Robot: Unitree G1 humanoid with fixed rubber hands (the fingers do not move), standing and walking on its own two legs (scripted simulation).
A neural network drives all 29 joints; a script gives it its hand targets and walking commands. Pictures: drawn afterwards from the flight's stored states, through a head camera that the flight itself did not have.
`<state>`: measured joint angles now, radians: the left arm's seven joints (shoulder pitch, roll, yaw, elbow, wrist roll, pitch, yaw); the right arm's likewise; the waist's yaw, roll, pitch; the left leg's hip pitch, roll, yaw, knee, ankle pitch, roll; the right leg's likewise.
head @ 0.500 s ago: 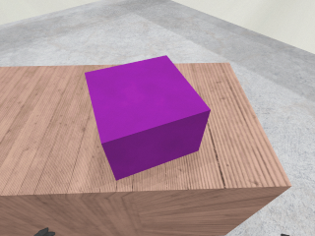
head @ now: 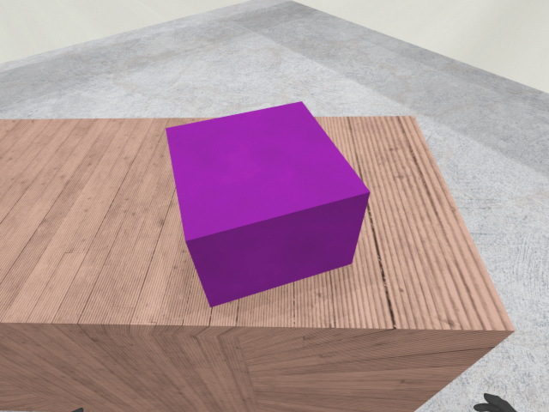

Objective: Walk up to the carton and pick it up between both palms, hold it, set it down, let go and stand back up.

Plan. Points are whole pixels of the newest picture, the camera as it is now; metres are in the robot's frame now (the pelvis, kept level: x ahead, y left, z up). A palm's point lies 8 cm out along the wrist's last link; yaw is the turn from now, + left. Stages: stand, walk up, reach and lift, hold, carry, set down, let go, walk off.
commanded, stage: walk up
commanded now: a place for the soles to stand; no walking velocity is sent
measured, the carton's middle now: (259, 196) +0.48 +0.05 +0.04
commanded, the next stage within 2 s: reach and lift in 1.80 s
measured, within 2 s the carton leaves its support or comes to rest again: neither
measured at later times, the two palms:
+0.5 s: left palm out of the picture +0.09 +0.36 -0.06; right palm out of the picture +0.14 -0.28 -0.07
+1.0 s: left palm out of the picture +0.05 +0.42 -0.07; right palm out of the picture +0.14 -0.23 -0.08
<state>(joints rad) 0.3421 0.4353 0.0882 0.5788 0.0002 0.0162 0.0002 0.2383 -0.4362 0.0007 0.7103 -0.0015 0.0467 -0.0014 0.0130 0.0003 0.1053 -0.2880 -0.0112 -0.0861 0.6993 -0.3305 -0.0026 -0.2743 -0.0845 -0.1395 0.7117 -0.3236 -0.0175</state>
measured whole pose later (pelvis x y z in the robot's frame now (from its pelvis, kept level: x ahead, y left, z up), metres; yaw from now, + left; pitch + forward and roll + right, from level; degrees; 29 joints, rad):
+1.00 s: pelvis +0.00 +0.07 +0.00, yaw +5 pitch -4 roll -1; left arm 0.30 0.49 0.09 0.67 0.00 0.02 0.02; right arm 0.20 -0.44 0.00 0.71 -0.02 0.07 0.04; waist 0.01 0.00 0.11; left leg -0.32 -0.03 -0.09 0.70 -0.32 0.01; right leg -0.32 -0.12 -0.13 0.86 -0.55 0.00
